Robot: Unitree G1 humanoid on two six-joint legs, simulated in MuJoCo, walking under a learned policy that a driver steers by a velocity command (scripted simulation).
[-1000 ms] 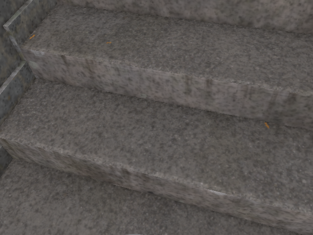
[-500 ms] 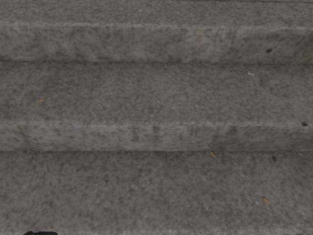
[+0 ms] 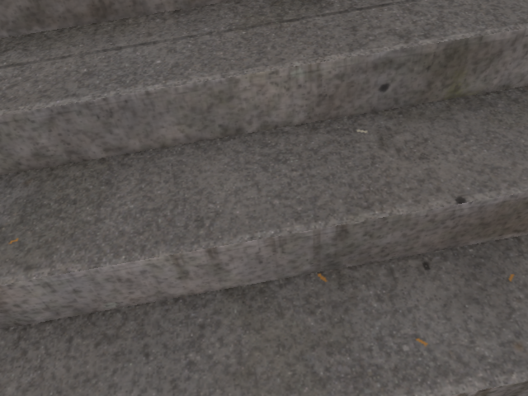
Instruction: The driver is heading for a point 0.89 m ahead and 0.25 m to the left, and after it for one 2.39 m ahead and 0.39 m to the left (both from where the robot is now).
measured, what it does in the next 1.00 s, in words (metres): goes down, turning left: left foot 0.04 m higher, then right foot 0.18 m lower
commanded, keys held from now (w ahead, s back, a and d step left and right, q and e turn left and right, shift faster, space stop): no key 0.04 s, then q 0.08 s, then w+q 0.88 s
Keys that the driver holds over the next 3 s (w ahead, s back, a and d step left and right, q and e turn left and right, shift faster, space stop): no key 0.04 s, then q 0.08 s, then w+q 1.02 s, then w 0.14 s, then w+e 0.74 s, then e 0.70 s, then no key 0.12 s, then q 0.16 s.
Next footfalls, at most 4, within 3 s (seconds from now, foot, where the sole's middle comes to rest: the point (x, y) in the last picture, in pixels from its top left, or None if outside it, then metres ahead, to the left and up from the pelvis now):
0.18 left None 0.08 0.03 -0.70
0.58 right None -0.10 -0.21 -0.88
0.88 left None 0.13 0.03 -0.71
1.42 right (257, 354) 0.49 0.07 -0.54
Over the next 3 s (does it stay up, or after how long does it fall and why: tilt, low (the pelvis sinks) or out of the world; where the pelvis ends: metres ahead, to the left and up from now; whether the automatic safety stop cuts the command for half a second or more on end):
stays up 1.02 0.27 0.56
